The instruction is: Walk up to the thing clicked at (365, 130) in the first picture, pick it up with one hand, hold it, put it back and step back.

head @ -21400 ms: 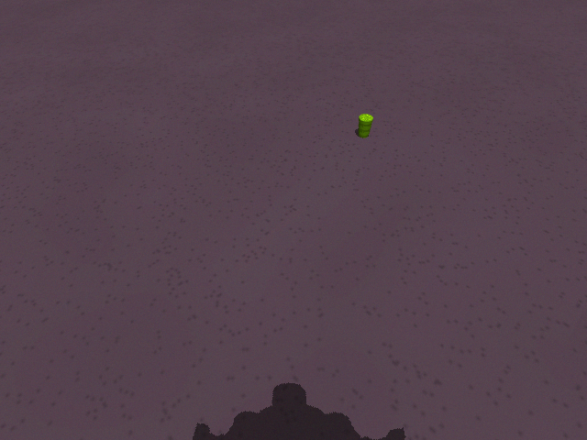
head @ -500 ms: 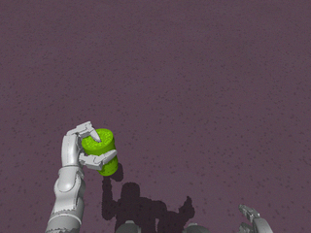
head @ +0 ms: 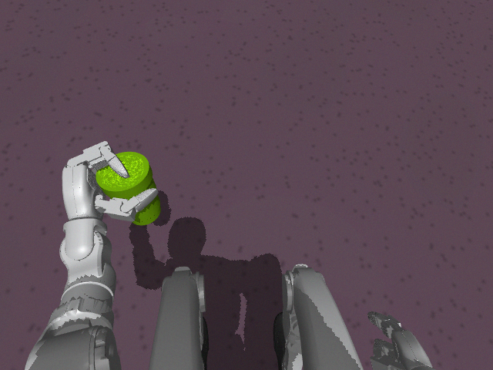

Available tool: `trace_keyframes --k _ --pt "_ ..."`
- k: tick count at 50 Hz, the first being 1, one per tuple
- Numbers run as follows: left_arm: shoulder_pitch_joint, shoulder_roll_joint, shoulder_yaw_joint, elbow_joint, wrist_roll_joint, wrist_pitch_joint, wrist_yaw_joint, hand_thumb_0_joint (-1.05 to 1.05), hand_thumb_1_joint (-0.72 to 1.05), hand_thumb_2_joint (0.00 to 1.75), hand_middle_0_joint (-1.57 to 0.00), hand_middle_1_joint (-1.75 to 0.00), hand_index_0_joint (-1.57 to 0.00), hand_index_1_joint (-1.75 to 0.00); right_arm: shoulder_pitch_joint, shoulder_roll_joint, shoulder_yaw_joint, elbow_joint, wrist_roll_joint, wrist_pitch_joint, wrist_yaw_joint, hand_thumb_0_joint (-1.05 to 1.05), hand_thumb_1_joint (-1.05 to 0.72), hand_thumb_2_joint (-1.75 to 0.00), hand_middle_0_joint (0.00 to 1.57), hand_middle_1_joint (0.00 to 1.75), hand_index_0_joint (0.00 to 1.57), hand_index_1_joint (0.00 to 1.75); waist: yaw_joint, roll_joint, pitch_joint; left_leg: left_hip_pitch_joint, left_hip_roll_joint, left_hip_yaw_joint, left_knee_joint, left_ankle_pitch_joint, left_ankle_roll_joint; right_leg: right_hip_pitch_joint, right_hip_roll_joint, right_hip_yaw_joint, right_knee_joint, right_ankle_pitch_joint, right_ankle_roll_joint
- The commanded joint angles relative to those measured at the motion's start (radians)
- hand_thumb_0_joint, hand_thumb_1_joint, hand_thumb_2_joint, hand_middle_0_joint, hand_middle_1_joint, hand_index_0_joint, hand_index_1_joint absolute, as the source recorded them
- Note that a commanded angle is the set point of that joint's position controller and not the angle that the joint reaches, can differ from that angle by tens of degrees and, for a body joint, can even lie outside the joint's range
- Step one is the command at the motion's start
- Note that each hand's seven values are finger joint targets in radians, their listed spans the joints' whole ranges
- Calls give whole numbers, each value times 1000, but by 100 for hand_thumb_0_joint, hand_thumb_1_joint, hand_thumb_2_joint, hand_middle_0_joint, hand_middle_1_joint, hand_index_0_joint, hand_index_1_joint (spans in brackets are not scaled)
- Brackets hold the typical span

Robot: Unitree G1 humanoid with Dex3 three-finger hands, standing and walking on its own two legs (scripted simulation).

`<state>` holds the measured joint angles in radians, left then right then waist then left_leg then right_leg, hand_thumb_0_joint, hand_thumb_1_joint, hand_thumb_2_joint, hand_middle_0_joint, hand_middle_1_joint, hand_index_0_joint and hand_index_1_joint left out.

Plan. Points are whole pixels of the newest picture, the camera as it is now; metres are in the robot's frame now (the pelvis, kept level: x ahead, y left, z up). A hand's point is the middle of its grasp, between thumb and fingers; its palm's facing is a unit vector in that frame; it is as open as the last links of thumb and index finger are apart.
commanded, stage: crouch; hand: left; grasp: from above
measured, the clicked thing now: (134, 193) +0.41 +0.20 -0.07
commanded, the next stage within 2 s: lower in 1.18 s
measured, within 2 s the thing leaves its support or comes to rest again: neither
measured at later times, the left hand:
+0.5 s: hand (147, 199) +0.45 +0.22 -0.22, palm faces +0.15 -0.99 -0.01, open 7.0 cm
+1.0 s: hand (153, 204) +0.46 +0.22 -0.31, palm faces +0.14 -0.99 -0.02, open 6.9 cm
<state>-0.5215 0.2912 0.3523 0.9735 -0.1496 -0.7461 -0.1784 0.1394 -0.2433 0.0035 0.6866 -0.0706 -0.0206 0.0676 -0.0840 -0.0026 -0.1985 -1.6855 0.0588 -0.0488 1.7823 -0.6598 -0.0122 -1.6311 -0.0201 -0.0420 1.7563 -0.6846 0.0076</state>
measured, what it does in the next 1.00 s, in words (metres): lowers itself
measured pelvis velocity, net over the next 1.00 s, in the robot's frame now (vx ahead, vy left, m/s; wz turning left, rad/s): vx -0.03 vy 0.00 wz -0.13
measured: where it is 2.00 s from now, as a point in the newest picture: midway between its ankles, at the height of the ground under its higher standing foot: (242, 368)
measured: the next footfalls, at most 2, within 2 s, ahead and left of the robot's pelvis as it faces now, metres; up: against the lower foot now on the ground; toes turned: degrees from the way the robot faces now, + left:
none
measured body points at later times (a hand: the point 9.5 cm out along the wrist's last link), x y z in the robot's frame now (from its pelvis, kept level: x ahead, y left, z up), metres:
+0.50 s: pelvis -0.04 +0.00 -0.17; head +0.18 +0.05 +0.22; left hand +0.43 +0.27 -0.22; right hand +0.03 -0.28 -0.28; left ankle +0.06 +0.13 -0.49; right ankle +0.05 -0.13 -0.49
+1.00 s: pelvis -0.03 +0.00 -0.22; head +0.21 +0.07 +0.15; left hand +0.45 +0.28 -0.30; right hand +0.03 -0.28 -0.31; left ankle +0.06 +0.13 -0.49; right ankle +0.05 -0.13 -0.49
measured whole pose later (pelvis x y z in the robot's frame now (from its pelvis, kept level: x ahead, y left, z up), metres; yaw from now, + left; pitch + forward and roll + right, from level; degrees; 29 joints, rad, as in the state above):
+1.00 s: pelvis -0.03 +0.00 -0.22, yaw -8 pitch +26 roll -10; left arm -0.76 0.64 0.55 1.21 -0.08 -0.79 -0.18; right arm 0.03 -0.31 0.21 0.68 -0.21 0.05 0.12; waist -0.22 -0.10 0.08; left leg -2.30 0.05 -0.22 2.52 -0.70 -0.03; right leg -2.19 0.02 -0.13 2.41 -0.69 0.02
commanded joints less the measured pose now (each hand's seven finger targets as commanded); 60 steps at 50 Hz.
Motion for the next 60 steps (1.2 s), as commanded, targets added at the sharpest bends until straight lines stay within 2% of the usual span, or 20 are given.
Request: trace_keyframes --k 1,3,5,8,9,12,15,16,18,21,26,29,31,35,39,45,50,56,57,60 --pt "-395 210 49 -146 4 -96 -4 0 22 131 -131 -143 -131 -144 103 -192 -63 -54 -7 -22 -2 0 -90 -91 20 30 20 30 -27 100 -565 330 -32 -16 -109 219 29 128 40 1 -121 226 -47" --pt "-462 236 50 -114 20 -101 0 0 24 130 -130 -143 -131 -144 112 -193 -57 -42 -16 -21 -1 0 -90 -91 20 30 20 30 -43 131 -561 276 -31 -13 -64 165 24 72 38 0 -76 182 -48" --pt "-471 271 76 -72 34 -105 11 0 23 129 -131 -143 -131 -143 111 -196 -49 -40 -22 -19 1 0 -90 -91 20 30 20 30 -37 116 -566 217 -32 -10 -24 139 24 41 39 -6 -34 156 -48" --pt "-475 301 115 -1 36 -112 9 0 21 131 -132 -144 -132 -145 115 -200 -32 -34 -31 -16 9 0 -91 -91 20 30 20 30 -44 113 -589 141 -35 1 62 164 28 15 40 -12 35 176 -43" --pt "-517 336 128 -15 37 -118 8 0 20 131 -132 -144 -132 -145 112 -201 -27 -33 -34 -16 10 0 -91 -91 20 30 20 30 -45 116 -586 110 -35 8 89 152 31 15 39 -4 48 167 -39" --pt "-520 346 131 24 56 -120 -5 0 19 131 -132 -144 -132 -145 112 -214 -21 -26 -41 -12 18 0 -92 -91 20 30 20 30 -55 149 -566 79 -34 7 124 126 28 -56 43 -32 115 150 -45" --pt "-573 426 178 4 59 -126 -5 0 18 127 -129 -140 -129 -141 114 -237 -13 -32 -46 -2 19 0 -91 -91 20 30 20 30 -62 188 -598 48 -32 9 164 86 22 -73 49 -47 166 124 -44" --pt "-603 403 152 -10 56 -128 -11 0 19 126 -128 -139 -128 -140 107 -233 -9 -30 -47 0 19 0 -92 -91 20 30 20 30 -77 186 -586 24 -31 10 179 58 24 -82 48 -48 175 108 -42" --pt "-612 420 163 10 51 -120 -13 0 16 124 -126 -138 -127 -139 115 -244 -1 -23 -51 0 18 0 -92 -91 20 30 20 30 -91 171 -575 -23 -32 10 218 51 28 -92 50 -51 191 110 -36" --pt "-599 460 179 0 60 -114 -15 0 16 121 -124 -134 -124 -135 113 -256 12 -12 -60 9 17 0 -92 -91 20 30 20 30 -79 217 -586 -4 -25 3 261 103 23 -130 54 -66 248 148 -40" --pt "-601 476 192 17 54 -108 -22 0 19 120 -121 -132 -122 -133 103 -279 36 -5 -74 21 18 0 -91 -91 20 30 20 30 -108 223 -517 -66 -21 -18 317 77 21 -181 58 -92 304 142 -37" --pt "-568 481 196 30 58 -102 -24 0 21 120 -122 -132 -123 -132 105 -293 46 -2 -83 32 20 0 -91 -91 20 30 20 30 -104 247 -518 -61 -19 -30 345 124 15 -195 60 -102 341 179 -39" --pt "-564 505 216 32 53 -103 -18 0 20 119 -122 -132 -123 -132 94 -300 54 -5 -88 37 21 0 -91 -91 20 30 20 30 -105 244 -478 -104 -20 -34 359 96 15 -212 62 -109 354 159 -39" --pt "-552 529 221 38 66 -107 -14 0 26 121 -122 -133 -123 -133 89 -312 72 -6 -101 47 26 0 -91 -91 20 30 20 30 -124 234 -452 -135 -16 -46 394 100 16 -207 69 -123 375 174 -34" --pt "-562 538 216 22 54 -117 -17 0 29 122 -123 -134 -125 -134 75 -326 89 -8 -113 54 29 0 -91 -91 20 30 20 30 -145 248 -435 -158 -13 -55 429 97 17 -198 73 -130 390 183 -29" --pt "-534 566 227 31 63 -123 1 0 27 123 -125 -135 -126 -135 53 -339 115 -19 -132 64 36 0 -91 -91 20 30 20 30 -147 260 -425 -151 -6 -72 459 134 11 -192 79 -148 419 213 -28" --pt "-538 555 206 30 46 -133 0 0 32 124 -128 -137 -130 -137 33 -357 135 -27 -143 67 39 0 -91 -91 20 30 20 30 -169 269 -403 -152 -4 -85 486 138 10 -196 82 -160 431 225 -26" --pt "-524 545 176 57 51 -137 13 0 34 124 -128 -137 -130 -136 9 -376 158 -34 -153 74 43 0 -91 -91 20 30 20 30 -189 296 -349 -124 2 -109 487 155 1 -233 83 -185 451 235 -30" --pt "-525 570 192 52 51 -142 19 0 30 125 -128 -138 -129 -138 4 -376 160 -35 -155 75 42 0 -91 -91 20 30 20 30 -187 290 -342 -145 2 -110 492 139 3 -224 86 -185 448 227 -28" --pt "-536 575 185 38 43 -152 25 0 31 124 -129 -138 -130 -138 -15 -380 174 -43 -161 78 44 0 -91 -91 20 30 20 30 -188 311 -350 -125 3 -114 496 151 0 -217 86 -188 455 236 -28"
